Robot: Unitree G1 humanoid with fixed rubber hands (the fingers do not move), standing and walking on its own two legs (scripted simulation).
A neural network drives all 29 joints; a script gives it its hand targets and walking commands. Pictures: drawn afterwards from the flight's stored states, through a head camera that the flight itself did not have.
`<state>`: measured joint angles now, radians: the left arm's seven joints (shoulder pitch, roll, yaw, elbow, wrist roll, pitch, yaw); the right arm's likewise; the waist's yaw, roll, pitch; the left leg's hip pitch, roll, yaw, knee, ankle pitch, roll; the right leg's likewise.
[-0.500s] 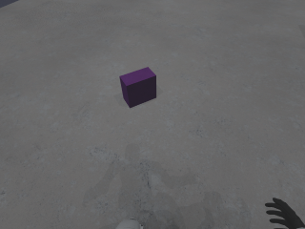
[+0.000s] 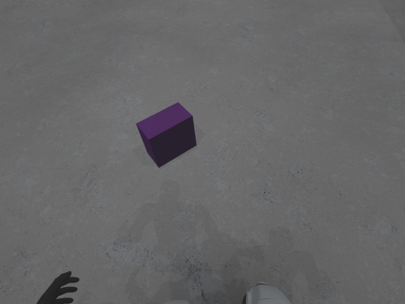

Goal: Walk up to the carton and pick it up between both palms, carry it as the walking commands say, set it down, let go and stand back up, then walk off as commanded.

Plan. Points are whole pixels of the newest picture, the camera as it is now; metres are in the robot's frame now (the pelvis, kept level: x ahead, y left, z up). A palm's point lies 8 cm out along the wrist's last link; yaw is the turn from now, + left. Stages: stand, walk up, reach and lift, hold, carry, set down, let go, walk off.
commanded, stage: walk up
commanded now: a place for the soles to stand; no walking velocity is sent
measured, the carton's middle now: (168, 135) +1.06 +0.27 -0.61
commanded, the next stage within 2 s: none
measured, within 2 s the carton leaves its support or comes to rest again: neither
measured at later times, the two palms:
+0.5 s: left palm (41, 218) +0.32 +0.43 -0.09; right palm (319, 236) +0.25 -0.23 -0.07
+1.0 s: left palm (16, 175) +0.46 +0.57 -0.09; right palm (253, 149) +0.51 -0.12 -0.09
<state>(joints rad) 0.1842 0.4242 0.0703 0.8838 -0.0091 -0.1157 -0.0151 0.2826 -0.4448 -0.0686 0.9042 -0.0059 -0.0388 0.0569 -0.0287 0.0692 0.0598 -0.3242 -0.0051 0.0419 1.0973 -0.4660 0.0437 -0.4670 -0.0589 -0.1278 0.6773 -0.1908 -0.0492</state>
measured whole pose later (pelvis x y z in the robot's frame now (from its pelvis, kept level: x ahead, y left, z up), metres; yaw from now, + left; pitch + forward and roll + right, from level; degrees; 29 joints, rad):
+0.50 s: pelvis +0.22 +0.11 +0.01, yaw +0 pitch -1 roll +0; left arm 0.24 0.45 0.05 0.92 0.00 -0.09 -0.03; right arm 0.32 -0.43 -0.09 0.87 -0.02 -0.06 0.05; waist -0.06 -0.03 0.03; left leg -0.25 0.02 0.13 0.66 -0.38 0.05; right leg -0.51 -0.08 -0.07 0.89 -0.37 -0.02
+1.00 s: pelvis +0.42 +0.22 -0.01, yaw +0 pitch -3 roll -1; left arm 0.32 0.48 0.05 0.94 0.01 -0.07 0.00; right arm 0.24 -0.46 -0.11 0.84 -0.02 -0.06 0.06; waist 0.00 0.02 0.03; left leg -0.46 0.05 0.08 0.84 -0.35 0.04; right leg -0.46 -0.09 0.02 1.15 -0.49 -0.04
